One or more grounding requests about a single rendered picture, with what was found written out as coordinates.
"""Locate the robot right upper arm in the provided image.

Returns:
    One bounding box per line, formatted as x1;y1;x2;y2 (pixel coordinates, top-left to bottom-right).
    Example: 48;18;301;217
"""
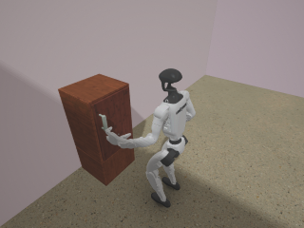
178;90;196;120

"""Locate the robot left forearm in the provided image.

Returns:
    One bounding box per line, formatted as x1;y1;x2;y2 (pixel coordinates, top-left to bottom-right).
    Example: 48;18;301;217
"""
117;136;155;149

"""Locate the humanoid robot head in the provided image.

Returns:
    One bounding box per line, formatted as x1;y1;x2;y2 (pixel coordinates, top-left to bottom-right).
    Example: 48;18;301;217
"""
159;68;183;105

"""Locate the handle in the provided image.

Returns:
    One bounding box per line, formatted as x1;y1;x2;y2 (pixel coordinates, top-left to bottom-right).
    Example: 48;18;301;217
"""
99;114;108;132

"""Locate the left robot shin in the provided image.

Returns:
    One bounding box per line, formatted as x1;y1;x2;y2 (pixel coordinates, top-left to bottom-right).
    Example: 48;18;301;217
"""
145;172;166;202

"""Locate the robot left upper arm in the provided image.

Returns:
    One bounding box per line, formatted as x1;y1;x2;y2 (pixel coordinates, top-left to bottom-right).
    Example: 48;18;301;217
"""
146;104;169;145

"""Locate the cupboard door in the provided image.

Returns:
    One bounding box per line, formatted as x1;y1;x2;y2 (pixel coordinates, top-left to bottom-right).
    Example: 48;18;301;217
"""
91;86;133;162

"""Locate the left robot hand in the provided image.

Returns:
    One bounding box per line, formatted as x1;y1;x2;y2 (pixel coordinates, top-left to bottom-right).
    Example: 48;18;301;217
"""
105;126;131;145

